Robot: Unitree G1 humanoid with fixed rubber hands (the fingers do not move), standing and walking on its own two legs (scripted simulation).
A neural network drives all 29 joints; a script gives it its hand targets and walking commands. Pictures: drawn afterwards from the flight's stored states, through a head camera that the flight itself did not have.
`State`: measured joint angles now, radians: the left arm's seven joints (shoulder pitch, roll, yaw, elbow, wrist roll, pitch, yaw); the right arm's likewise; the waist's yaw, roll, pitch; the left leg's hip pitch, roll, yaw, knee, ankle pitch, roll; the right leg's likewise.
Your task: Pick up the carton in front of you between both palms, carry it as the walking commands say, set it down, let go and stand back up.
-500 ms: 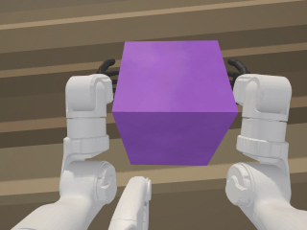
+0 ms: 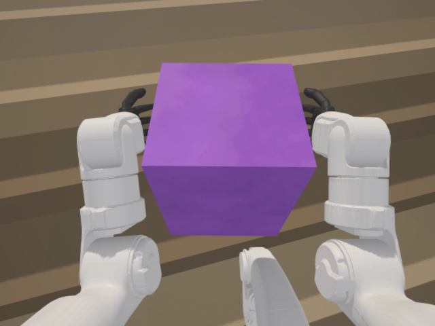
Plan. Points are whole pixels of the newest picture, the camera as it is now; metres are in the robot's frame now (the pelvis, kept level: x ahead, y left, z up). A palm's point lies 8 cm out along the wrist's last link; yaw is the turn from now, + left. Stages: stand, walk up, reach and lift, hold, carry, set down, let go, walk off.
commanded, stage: carry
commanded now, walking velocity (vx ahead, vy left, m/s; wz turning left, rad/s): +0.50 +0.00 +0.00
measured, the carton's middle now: (225, 158) +0.39 -0.03 +0.10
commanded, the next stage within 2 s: none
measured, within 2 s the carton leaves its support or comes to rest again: neither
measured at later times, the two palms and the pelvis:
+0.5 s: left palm out of the picture +0.68 +0.16 +0.37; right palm out of the picture +0.72 -0.14 +0.36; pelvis +0.31 -0.03 +0.15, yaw +1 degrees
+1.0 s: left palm out of the picture +1.02 +0.16 +0.50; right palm out of the picture +0.99 -0.14 +0.51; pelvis +0.62 +0.02 +0.31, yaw +1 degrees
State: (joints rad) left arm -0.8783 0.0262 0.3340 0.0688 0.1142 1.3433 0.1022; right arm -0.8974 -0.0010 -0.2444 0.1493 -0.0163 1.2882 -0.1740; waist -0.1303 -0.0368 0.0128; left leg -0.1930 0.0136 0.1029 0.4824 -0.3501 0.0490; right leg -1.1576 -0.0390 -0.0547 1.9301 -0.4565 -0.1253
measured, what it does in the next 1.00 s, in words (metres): climbs: right foot 0.15 m higher, then left foot 0.15 m higher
